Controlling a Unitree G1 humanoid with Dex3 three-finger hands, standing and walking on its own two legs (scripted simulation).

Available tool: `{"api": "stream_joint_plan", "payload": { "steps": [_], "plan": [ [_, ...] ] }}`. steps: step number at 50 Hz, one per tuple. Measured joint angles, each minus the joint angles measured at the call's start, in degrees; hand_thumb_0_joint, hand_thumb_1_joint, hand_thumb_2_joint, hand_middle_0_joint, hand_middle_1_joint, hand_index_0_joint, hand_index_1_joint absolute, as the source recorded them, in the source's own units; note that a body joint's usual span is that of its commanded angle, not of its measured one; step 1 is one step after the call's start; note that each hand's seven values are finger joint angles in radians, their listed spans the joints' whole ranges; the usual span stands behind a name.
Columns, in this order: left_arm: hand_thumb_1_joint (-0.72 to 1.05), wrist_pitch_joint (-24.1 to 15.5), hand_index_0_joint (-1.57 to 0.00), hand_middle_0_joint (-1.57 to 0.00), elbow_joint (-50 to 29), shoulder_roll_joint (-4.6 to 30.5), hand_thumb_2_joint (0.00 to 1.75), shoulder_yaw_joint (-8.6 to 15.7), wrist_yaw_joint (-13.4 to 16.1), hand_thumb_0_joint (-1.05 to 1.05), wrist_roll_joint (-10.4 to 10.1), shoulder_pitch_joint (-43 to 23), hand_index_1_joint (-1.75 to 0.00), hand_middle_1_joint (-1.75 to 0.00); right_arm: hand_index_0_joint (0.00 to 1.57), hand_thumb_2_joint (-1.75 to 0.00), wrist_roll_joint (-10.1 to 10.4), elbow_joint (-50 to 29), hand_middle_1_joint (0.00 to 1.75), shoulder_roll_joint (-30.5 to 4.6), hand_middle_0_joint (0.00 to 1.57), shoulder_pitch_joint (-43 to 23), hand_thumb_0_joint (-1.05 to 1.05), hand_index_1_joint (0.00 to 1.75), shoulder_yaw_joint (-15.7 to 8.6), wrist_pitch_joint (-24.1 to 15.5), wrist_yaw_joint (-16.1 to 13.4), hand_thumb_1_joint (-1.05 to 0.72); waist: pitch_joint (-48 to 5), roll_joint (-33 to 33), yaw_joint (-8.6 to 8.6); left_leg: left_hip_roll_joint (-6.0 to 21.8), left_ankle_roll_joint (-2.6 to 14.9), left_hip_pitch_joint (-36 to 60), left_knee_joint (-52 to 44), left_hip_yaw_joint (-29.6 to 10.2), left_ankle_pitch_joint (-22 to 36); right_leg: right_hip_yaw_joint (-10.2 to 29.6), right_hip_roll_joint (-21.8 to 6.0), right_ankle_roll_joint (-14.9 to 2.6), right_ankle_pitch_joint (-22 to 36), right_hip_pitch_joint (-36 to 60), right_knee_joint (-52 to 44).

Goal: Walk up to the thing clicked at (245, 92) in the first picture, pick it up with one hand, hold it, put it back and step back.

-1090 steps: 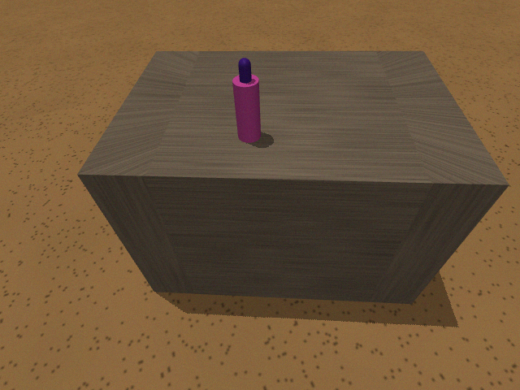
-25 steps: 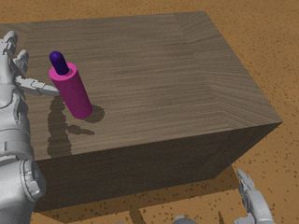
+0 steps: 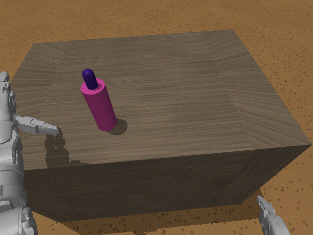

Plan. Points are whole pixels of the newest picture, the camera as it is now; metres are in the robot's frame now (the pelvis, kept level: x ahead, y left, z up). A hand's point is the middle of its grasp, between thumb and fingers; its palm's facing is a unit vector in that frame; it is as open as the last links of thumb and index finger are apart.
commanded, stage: sink last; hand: left
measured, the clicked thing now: (98, 100) +0.48 +0.19 +0.07
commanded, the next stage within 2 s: home in 0.78 s
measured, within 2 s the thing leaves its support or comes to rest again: neither
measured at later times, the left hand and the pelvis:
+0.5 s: hand (13, 212) +0.17 +0.26 +0.13, palm faces +0.39 -0.82 -0.43, open 17.4 cm; pelvis +0.00 -0.01 +0.00, yaw +2 degrees
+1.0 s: hand (13, 224) +0.16 +0.26 +0.12, palm faces +0.39 -0.81 -0.43, open 17.3 cm; pelvis -0.02 -0.02 +0.00, yaw +2 degrees
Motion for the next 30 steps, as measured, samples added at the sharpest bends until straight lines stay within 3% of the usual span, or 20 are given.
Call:
{"api": "stream_joint_plan", "payload": {
  "steps": [8, 15, 20, 25, 30],
  "plan": [
    [-0.56, -0.16, -0.05, -0.07, -30.55, -8.66, 0.06, -2.71, 1.85, -0.02, -2.81, 24.55, -0.05, -0.05, 0.06, -0.07, 0.83, 1.33, 0.05, 0.44, 0.06, -1.07, -0.01, 0.06, -1.4, -0.52, -1.59, 0.53, 0.76, 0.96, 2.29, -0.61, 0.08, 5.21, -1.28, -0.06, -0.29, -0.16, -0.63, 0.13, -0.76, 5.09, -0.67],
    [-0.54, -1.13, -0.06, -0.07, -50.85, -11.39, 0.04, -1.76, 3.28, -0.02, -4.45, 42.66, -0.05, -0.05, 0.06, -0.07, 0.95, 1.09, 0.05, 0.7, 0.06, 0.0, -0.01, 0.06, -3.75, 0.75, -3.01, 0.52, 1.96, 0.58, 3.77, -1.07, -0.14, 8.48, -2.43, -0.42, 0.0, -0.57, -1.09, -0.06, -1.28, 8.08, -0.73],
    [-0.54, -2.46, -0.06, -0.07, -58.32, -12.04, 0.04, -0.43, 3.7, -0.02, -4.9, 52.54, -0.05, -0.05, 0.06, -0.07, 0.87, -0.22, 0.05, 1.02, 0.06, 0.7, -0.01, 0.06, -4.52, 1.01, -3.49, 0.52, 2.58, 0.72, 4.59, -1.32, -0.34, 9.32, -2.64, -0.78, 0.33, -0.93, -1.33, -0.28, -1.5, 8.8, -0.26],
    [-0.53, -3.66, -0.06, -0.06, -61.84, -13.3, 0.03, -0.76, 3.09, -0.01, -5.19, 60.87, -0.05, -0.05, 0.06, -0.07, 1.0, -2.02, 0.05, 1.4, 0.06, 1.48, -0.01, 0.06, -5.25, 0.21, -3.7, 0.52, 2.59, 0.97, 5.09, -1.62, -0.49, 9.48, -2.52, -1.14, 0.65, -1.28, -1.62, -0.44, -1.72, 8.84, 0.54],
    [-0.53, -4.21, -0.06, -0.06, -60.85, -14.59, 0.04, -1.49, 2.87, -0.01, -5.07, 62.31, -0.05, -0.06, 0.06, -0.07, 0.76, -2.42, 0.05, 1.49, 0.06, 2.07, -0.01, 0.06, -5.55, -1.25, -4.51, 0.52, 2.7, 0.6, 5.45, -2.0, -0.65, 9.22, -2.29, -1.66, 1.16, -1.76, -2.0, -0.6, -1.87, 8.5, 1.53]
  ]
}}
